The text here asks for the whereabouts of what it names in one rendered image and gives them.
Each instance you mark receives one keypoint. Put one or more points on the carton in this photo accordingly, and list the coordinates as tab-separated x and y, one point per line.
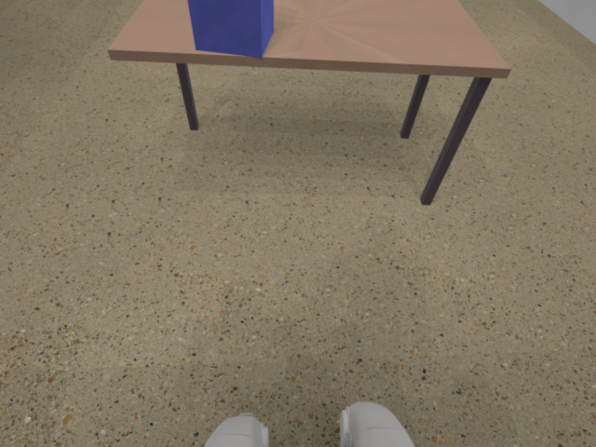
238	27

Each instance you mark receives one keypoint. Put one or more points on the table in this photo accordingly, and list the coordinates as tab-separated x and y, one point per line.
415	37

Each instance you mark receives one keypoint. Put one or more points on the robot thigh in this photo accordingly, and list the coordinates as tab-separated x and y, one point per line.
368	424
239	431

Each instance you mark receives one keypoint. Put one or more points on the right robot thigh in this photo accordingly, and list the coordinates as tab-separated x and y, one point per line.
368	424

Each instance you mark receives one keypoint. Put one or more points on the left robot thigh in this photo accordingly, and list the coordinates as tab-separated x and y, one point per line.
239	431

